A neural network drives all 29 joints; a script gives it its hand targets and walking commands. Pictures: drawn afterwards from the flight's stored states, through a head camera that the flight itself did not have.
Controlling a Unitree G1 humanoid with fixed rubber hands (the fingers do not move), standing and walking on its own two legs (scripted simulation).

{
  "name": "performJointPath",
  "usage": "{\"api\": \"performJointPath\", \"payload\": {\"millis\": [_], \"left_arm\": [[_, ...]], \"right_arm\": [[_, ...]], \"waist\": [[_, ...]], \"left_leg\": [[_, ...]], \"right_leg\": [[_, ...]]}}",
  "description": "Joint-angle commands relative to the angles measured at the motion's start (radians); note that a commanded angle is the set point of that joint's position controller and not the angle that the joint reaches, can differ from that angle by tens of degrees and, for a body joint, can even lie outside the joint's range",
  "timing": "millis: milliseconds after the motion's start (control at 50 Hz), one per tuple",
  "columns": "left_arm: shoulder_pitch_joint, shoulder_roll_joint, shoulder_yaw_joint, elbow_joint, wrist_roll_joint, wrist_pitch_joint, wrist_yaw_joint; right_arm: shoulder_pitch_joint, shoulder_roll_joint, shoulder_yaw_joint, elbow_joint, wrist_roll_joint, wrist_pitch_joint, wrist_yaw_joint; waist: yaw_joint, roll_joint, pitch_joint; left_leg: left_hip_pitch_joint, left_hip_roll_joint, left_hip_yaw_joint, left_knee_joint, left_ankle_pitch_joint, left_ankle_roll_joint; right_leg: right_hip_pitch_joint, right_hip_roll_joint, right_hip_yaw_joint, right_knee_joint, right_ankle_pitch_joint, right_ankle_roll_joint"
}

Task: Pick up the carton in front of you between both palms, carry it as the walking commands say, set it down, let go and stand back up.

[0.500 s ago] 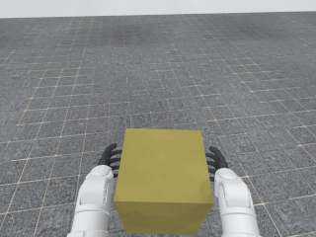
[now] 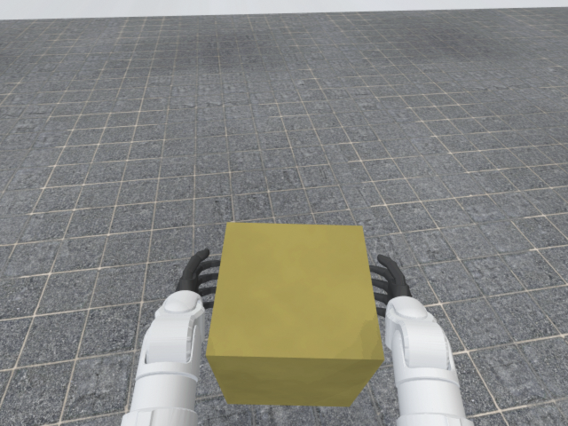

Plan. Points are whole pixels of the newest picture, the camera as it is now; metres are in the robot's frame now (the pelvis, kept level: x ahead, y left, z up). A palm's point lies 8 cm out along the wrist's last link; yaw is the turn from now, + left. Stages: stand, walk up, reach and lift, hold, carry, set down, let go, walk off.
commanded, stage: carry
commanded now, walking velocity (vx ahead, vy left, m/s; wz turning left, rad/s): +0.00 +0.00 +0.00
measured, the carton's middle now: (291, 319) +0.30 +0.00 -0.04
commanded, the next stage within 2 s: hold in 0.50 s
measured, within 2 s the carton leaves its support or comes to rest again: neither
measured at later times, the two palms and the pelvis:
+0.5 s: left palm (195, 301) +0.28 +0.14 +0.04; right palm (405, 307) +0.28 -0.16 +0.04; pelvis +0.00 -0.01 +0.00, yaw +0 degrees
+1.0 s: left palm (208, 287) +0.30 +0.12 +0.05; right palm (421, 322) +0.25 -0.17 +0.05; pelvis -0.01 +0.02 +0.01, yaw -10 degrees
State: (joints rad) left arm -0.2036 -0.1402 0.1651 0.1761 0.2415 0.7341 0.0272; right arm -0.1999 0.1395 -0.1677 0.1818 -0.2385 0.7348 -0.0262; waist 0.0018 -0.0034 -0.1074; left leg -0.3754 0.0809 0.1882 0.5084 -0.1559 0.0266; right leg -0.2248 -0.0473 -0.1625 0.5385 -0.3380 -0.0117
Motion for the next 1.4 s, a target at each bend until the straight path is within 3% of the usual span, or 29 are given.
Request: {"api": "performJointPath", "payload": {"millis": [0,480,500,520,540,580,640,780,1020,1240,1380], "left_arm": [[-0.448,-0.908,-0.558,-0.062,-0.257,-0.037,-0.234],[-0.437,-0.900,-0.552,-0.065,-0.255,-0.033,-0.234],[-0.355,-0.913,-0.526,-0.097,-0.246,-0.031,-0.238],[-0.378,-0.887,-0.525,-0.122,-0.243,-0.045,-0.232],[-0.400,-0.894,-0.548,-0.129,-0.244,-0.047,-0.234],[-0.405,-0.884,-0.553,-0.127,-0.245,-0.050,-0.240],[-0.437,-0.891,-0.562,-0.113,-0.257,-0.059,-0.248],[-0.435,-0.930,-0.499,-0.003,-0.203,-0.058,-0.248],[-0.518,-0.971,-0.500,0.042,-0.218,-0.049,-0.280],[-0.548,-0.974,-0.481,0.073,-0.217,-0.046,-0.286],[-0.692,-0.945,-0.319,0.241,-0.143,-0.089,-0.285]], "right_arm": [[-0.468,0.904,0.554,-0.080,0.258,-0.044,0.235],[-0.459,0.898,0.552,-0.081,0.256,-0.039,0.232],[-0.396,0.934,0.518,-0.051,0.246,-0.046,0.241],[-0.385,0.906,0.504,-0.053,0.220,-0.070,0.229],[-0.387,0.910,0.497,-0.055,0.205,-0.080,0.226],[-0.371,0.895,0.483,-0.045,0.202,-0.083,0.219],[-0.420,0.906,0.493,-0.039,0.208,-0.089,0.222],[-0.527,0.935,0.507,0.015,0.239,-0.089,0.268],[-0.555,0.953,0.435,0.087,0.206,-0.090,0.291],[-0.593,0.958,0.409,0.113,0.195,-0.092,0.299],[-0.753,0.940,0.288,0.280,0.117,-0.140,0.303]], "waist": [[-0.002,0.007,-0.220],[-0.001,0.004,-0.219],[0.004,-0.118,-0.084],[-0.017,-0.076,-0.115],[-0.017,-0.050,-0.116],[-0.022,-0.054,-0.126],[-0.011,-0.041,-0.121],[0.030,-0.017,-0.058],[-0.005,0.014,-0.080],[-0.001,0.023,-0.087],[0.023,0.012,-0.023]], "left_leg": [[0.179,0.097,-0.125,-0.055,0.127,-0.001],[0.177,0.095,-0.115,-0.043,0.138,-0.010],[0.511,-0.188,-0.245,-0.041,0.266,0.018],[0.536,-0.166,-0.278,-0.064,0.260,0.017],[0.488,-0.162,-0.269,-0.073,0.283,0.007],[0.450,-0.169,-0.269,-0.084,0.318,-0.005],[0.424,-0.189,-0.249,-0.105,0.214,-0.018],[0.475,-0.182,-0.249,-0.127,0.106,-0.012],[0.564,-0.149,-0.266,-0.166,0.075,-0.036],[0.567,-0.128,-0.283,-0.178,0.056,-0.042],[0.497,-0.131,-0.274,-0.149,-0.086,-0.030]], "right_leg": [[-0.030,-0.109,0.109,-0.113,0.129,-0.016],[-0.031,-0.110,0.110,-0.109,0.173,-0.025],[-0.097,0.078,0.287,-0.213,0.389,-0.030],[-0.051,0.057,0.311,-0.220,0.378,-0.036],[-0.012,0.076,0.291,-0.214,0.368,-0.030],[0.096,0.092,0.287,-0.216,0.423,-0.022],[0.129,0.097,0.283,-0.234,0.374,-0.004],[0.017,0.099,0.273,-0.253,0.194,-0.005],[-0.043,0.128,0.258,-0.255,0.102,-0.027],[-0.052,0.133,0.256,-0.247,0.091,-0.029],[-0.133,0.125,0.246,-0.204,-0.011,-0.028]]}}
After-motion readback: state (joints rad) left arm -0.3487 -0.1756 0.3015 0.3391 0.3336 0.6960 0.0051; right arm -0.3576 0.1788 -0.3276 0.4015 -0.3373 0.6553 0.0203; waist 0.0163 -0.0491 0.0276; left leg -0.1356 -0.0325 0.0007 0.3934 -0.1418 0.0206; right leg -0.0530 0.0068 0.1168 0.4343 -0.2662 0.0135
